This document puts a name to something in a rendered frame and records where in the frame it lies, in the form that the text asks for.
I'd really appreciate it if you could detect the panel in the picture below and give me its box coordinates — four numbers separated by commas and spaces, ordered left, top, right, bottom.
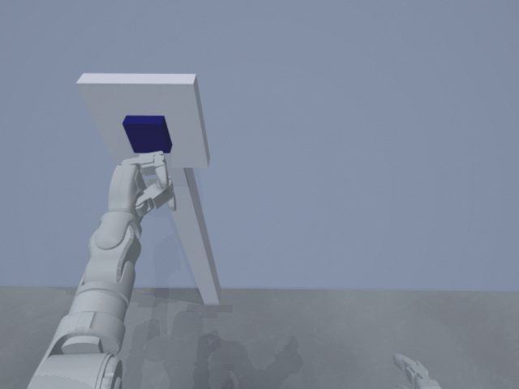
76, 73, 221, 305

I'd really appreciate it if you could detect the left robot upper arm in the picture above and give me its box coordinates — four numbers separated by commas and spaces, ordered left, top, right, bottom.
32, 353, 122, 389

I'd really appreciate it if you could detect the left robot forearm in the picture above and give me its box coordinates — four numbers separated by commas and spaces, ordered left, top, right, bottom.
27, 212, 142, 389

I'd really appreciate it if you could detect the right robot hand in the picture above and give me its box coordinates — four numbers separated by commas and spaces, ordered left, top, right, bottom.
393, 353, 442, 389

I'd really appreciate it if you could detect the left robot hand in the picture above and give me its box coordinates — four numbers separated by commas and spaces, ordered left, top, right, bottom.
107, 151, 176, 223

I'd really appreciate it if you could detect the button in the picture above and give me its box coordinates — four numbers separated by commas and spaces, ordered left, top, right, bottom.
122, 116, 172, 153

